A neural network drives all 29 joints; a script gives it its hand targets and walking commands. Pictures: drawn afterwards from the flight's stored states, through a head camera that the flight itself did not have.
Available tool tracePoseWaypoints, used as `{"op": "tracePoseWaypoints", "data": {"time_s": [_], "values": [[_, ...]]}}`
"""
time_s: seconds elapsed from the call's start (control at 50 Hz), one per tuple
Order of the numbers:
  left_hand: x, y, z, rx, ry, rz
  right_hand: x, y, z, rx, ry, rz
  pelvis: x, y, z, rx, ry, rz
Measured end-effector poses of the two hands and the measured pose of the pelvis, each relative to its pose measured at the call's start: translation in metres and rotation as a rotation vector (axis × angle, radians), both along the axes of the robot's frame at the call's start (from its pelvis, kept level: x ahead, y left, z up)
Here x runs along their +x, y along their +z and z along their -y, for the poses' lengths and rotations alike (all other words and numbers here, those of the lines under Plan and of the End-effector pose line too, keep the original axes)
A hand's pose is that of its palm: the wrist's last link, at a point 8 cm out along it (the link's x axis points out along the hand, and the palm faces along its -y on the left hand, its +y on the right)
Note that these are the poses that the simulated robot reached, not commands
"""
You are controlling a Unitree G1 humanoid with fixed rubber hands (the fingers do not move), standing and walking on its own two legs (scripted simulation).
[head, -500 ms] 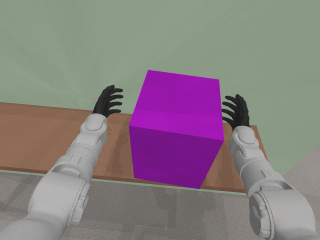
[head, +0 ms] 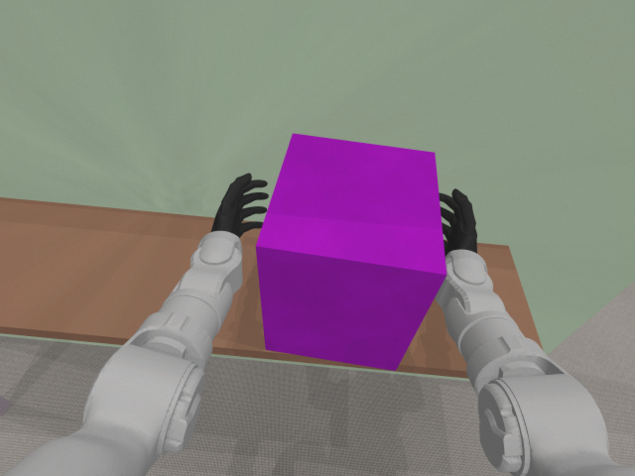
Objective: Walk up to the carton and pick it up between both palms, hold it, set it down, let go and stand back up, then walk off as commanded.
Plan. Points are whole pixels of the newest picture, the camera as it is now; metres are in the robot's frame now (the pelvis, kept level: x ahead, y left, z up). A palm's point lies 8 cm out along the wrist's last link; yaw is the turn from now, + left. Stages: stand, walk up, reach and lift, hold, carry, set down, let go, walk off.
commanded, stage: reach and lift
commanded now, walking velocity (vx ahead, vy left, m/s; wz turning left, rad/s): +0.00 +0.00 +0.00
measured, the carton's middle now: (345, 256) +0.41 -0.07 +0.03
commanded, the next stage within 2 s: none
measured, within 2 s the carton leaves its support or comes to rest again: leaves its support in 1.44 s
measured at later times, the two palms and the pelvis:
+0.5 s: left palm (239, 228) +0.42 +0.08 +0.08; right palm (458, 249) +0.37 -0.21 +0.08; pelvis +0.00 +0.00 +0.00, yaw +0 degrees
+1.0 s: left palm (239, 228) +0.42 +0.08 +0.08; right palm (457, 248) +0.37 -0.21 +0.08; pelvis +0.00 +0.00 +0.00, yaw +0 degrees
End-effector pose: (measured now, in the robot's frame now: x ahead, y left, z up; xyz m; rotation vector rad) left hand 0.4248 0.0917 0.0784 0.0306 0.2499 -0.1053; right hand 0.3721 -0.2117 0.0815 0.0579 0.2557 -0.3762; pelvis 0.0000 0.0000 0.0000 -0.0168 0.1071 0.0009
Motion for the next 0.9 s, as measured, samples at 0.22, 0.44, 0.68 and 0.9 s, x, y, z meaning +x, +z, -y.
{"op": "tracePoseWaypoints", "data": {"time_s": [0.22,0.44,0.68,0.9], "values": [[-0.002,0.005,0.015,-0.021,-0.010,0.006,-0.001,0.000,0.000,0.011,-0.002,0.007,-0.001,0.000,0.002,-0.001,-0.002,0.002],[-0.001,0.005,0.014,-0.024,0.003,0.006,0.000,0.001,-0.001,0.016,-0.003,0.011,-0.001,0.000,0.002,-0.001,-0.002,0.002],[-0.001,0.005,0.015,-0.030,0.000,0.013,0.000,0.000,-0.001,0.015,-0.003,0.011,-0.001,0.000,0.002,-0.001,-0.003,0.002],[0.000,0.005,0.015,-0.040,0.003,0.025,0.001,0.001,-0.001,-0.001,0.003,0.018,-0.001,0.000,0.002,-0.001,-0.003,0.002]]}}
